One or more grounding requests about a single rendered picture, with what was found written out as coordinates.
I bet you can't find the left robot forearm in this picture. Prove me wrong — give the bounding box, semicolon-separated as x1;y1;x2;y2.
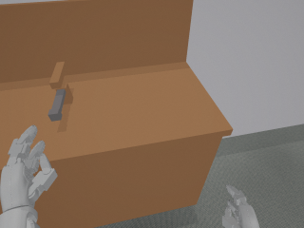
0;205;41;228

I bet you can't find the counter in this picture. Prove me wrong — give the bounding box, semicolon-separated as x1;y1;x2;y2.
0;0;233;228

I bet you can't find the tap lever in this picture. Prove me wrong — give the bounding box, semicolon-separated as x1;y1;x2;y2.
47;89;66;122

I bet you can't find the right robot hand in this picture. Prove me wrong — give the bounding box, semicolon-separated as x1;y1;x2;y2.
221;184;259;228

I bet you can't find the left robot hand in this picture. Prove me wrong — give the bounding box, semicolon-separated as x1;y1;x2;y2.
0;124;58;213

